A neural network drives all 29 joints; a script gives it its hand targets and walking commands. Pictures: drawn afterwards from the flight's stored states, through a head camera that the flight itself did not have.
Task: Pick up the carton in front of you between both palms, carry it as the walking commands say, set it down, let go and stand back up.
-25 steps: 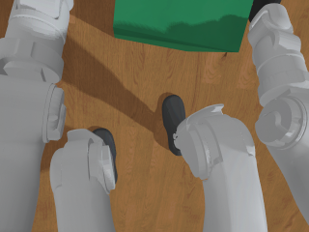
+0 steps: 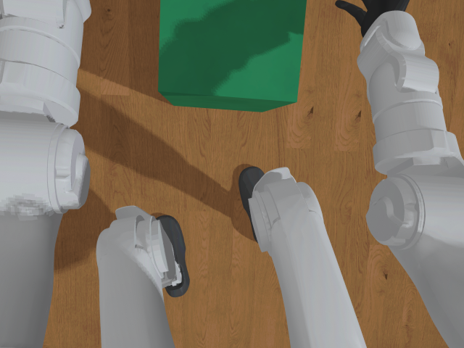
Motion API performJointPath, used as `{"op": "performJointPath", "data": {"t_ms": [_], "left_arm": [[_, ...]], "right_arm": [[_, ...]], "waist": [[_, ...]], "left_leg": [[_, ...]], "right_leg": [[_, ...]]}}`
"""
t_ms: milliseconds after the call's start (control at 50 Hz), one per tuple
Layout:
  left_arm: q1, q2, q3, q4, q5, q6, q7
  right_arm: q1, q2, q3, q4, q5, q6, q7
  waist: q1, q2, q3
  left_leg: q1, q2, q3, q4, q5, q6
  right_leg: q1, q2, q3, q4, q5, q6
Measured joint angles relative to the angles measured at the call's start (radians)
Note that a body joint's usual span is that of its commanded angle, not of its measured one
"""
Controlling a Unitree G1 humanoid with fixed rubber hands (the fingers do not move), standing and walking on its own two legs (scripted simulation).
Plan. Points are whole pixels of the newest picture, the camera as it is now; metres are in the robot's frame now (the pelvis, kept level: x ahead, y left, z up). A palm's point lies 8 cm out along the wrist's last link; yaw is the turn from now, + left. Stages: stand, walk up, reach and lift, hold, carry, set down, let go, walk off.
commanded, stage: set down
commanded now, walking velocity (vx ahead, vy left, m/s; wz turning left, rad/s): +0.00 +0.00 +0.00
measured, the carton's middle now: (226, 50) +0.54 -0.11 -0.31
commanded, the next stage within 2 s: let go in 0.66 s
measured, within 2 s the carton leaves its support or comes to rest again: neither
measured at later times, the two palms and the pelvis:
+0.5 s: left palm out of the picture +0.63 +0.08 +0.03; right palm out of the picture +0.50 -0.29 +0.03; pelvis +0.03 +0.00 +0.12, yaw +1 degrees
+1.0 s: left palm out of the picture +0.52 +0.12 +0.14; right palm out of the picture +0.44 -0.27 +0.15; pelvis +0.06 -0.02 +0.25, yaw +3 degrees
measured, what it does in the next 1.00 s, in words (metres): rises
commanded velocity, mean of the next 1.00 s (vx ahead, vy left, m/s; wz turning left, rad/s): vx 0.00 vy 0.00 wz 0.00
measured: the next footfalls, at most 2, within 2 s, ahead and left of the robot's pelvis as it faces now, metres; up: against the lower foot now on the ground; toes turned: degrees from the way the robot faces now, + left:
none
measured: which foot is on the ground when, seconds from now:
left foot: down 0.00-1.00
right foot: down 0.00-1.00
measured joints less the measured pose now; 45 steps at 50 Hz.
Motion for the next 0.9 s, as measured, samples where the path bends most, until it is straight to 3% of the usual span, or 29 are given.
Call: {"op": "performJointPath", "data": {"t_ms": [360, 720, 800, 900], "left_arm": [[0.160, -0.039, 0.034, -0.187, 0.071, 0.072, -0.023], [0.248, -0.085, 0.154, -0.140, 0.155, 0.044, -0.069], [0.325, -0.133, 0.200, -0.182, 0.194, 0.024, -0.055], [0.539, -0.238, 0.245, -0.328, 0.235, -0.002, 0.011]], "right_arm": [[0.166, 0.030, -0.058, -0.165, -0.030, 0.075, 0.042], [0.255, 0.075, -0.097, -0.169, -0.123, 0.061, 0.089], [0.325, 0.088, -0.092, -0.193, -0.167, 0.039, 0.120], [0.498, 0.095, -0.043, -0.254, -0.210, 0.010, 0.184]], "waist": [[0.001, -0.005, -0.191], [0.005, 0.012, -0.262], [0.020, 0.004, -0.273], [0.047, -0.013, -0.283]], "left_leg": [[0.142, -0.019, -0.024, -0.325, 0.069, -0.012], [0.435, -0.020, -0.031, -0.727, 0.199, -0.009], [0.507, -0.020, -0.033, -0.811, 0.225, -0.012], [0.636, -0.020, -0.041, -0.930, 0.256, -0.020]], "right_leg": [[0.157, -0.006, -0.003, -0.303, 0.032, -0.009], [0.457, -0.008, 0.011, -0.689, 0.138, -0.009], [0.526, -0.009, 0.013, -0.764, 0.158, -0.014], [0.650, -0.012, 0.009, -0.865, 0.177, -0.026]]}}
